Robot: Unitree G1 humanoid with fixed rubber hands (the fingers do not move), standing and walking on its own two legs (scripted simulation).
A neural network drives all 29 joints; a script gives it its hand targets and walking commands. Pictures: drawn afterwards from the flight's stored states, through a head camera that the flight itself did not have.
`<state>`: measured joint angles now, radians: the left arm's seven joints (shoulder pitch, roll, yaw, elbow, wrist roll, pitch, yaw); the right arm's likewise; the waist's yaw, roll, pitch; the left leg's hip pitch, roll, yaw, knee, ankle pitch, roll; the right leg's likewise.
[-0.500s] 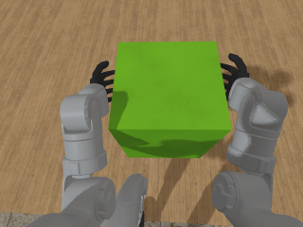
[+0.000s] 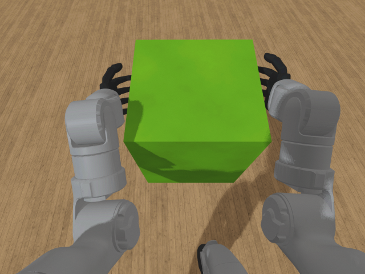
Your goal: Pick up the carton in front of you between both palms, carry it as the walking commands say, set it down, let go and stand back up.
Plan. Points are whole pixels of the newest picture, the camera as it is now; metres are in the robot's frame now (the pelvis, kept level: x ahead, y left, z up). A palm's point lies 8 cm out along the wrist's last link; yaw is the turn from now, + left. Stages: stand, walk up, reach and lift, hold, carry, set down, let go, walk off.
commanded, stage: carry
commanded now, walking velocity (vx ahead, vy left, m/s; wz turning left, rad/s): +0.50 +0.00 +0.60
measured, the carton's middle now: (192, 122) +0.39 -0.05 +0.10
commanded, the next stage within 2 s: none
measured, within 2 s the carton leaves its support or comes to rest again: neither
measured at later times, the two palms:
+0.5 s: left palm (53, 74) +0.59 +0.27 +0.10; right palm (165, 44) +0.67 -0.02 +0.11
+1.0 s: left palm (110, 20) +0.86 +0.15 +0.08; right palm (200, 16) +0.84 -0.15 +0.09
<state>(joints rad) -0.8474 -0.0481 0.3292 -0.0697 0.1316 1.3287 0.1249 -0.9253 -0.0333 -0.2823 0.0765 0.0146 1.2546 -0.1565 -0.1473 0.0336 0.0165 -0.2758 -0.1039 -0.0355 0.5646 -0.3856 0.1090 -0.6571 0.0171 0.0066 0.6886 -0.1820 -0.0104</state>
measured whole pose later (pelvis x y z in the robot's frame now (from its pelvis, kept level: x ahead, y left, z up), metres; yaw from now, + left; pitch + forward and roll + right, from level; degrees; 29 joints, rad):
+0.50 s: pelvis +0.28 +0.03 +0.00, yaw +9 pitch +6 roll +1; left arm -0.65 0.00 0.25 0.12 0.04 1.22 0.12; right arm -0.68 0.11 -0.28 0.11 -0.18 1.19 -0.11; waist 0.09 -0.04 -0.02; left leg -0.43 0.01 0.18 0.50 -0.17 0.07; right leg -0.31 -0.09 -0.07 0.86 -0.49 0.01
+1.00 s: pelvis +0.59 +0.02 +0.00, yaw -6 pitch +2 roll -2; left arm -0.17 -0.14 0.10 -0.26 0.12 1.26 0.10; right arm -0.18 0.14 -0.15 -0.25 -0.12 1.21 -0.07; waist 0.03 0.02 -0.12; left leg -0.41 0.11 0.05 1.29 -0.42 -0.07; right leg -0.33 0.11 -0.19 0.48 -0.20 -0.15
